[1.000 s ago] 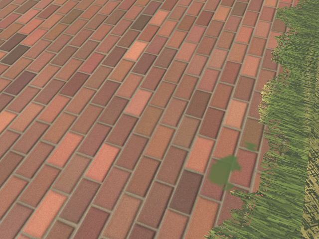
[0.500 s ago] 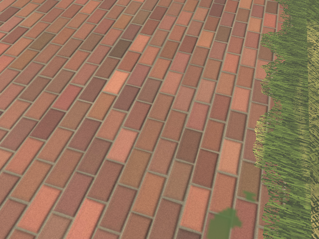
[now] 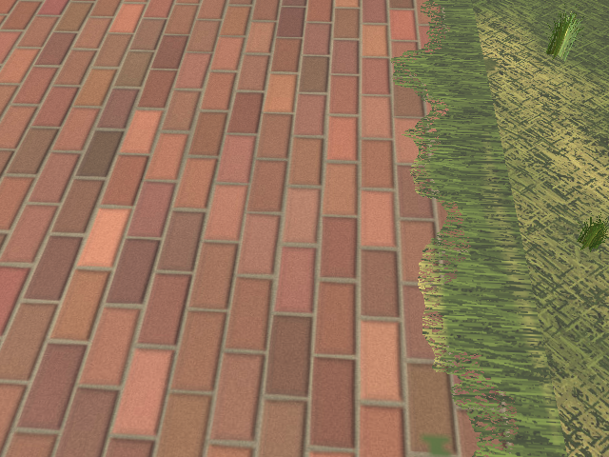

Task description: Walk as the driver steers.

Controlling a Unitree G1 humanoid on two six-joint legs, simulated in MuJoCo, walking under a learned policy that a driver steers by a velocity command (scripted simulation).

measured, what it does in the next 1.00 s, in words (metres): walks ahead, turning right: left foot, then right foot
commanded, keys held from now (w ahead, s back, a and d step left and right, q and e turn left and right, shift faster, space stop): w+e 0.74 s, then w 0.06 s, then w+q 0.20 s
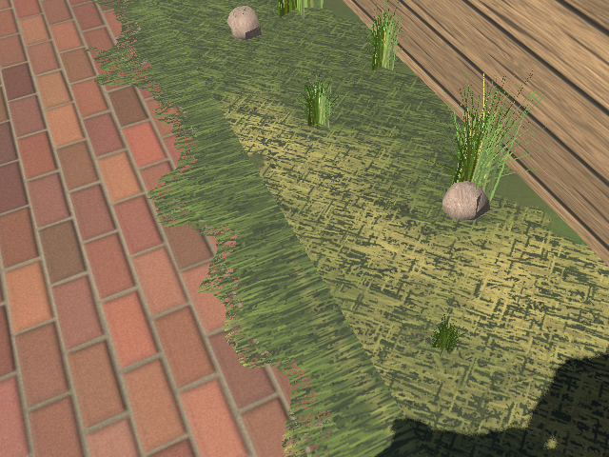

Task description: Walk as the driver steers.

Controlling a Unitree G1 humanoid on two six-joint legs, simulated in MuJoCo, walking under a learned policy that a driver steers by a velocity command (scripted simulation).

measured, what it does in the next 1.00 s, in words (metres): walks ahead, turning left: left foot, then right foot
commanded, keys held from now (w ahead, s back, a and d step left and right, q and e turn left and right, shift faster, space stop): w+q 1.00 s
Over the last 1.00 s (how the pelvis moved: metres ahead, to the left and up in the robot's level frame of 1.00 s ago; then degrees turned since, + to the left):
0.51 -0.11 0.00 -29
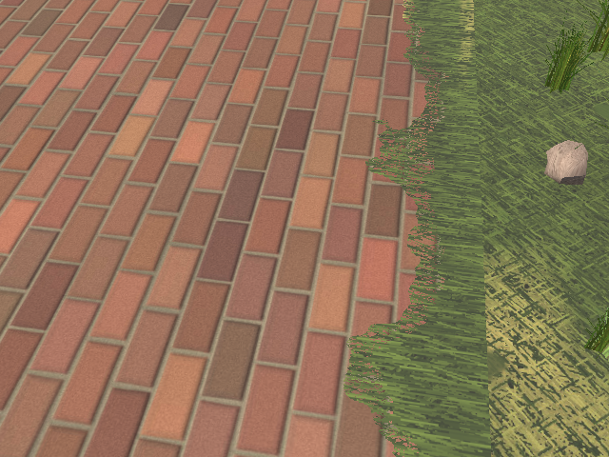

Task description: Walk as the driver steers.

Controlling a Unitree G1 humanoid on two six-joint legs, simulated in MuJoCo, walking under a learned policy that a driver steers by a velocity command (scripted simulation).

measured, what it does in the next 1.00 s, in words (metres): walks ahead: left foot, then right foot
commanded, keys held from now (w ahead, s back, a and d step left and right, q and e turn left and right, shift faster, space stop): w+q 0.30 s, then w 0.20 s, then w+e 0.50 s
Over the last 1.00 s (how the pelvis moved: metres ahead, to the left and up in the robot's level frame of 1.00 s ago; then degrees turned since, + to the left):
0.57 0.12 0.00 34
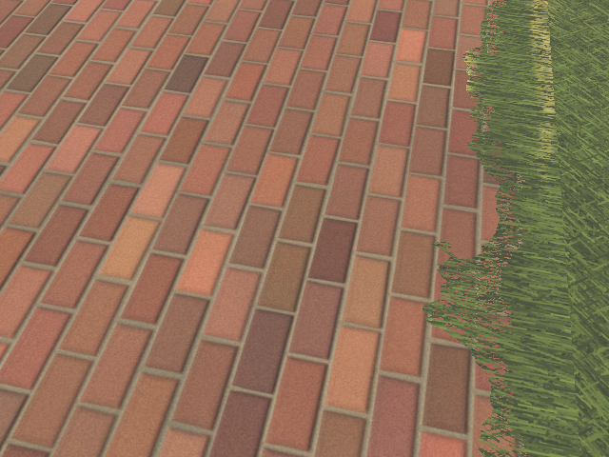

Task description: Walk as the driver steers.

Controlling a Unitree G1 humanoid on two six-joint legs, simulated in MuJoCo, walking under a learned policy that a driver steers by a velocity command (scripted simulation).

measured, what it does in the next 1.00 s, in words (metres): walks ahead, turning right: left foot, then right foot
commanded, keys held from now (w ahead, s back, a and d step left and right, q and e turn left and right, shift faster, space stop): w+e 0.60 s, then no key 0.40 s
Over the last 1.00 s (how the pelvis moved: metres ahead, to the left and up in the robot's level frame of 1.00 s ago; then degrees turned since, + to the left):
0.57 0.09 -0.01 4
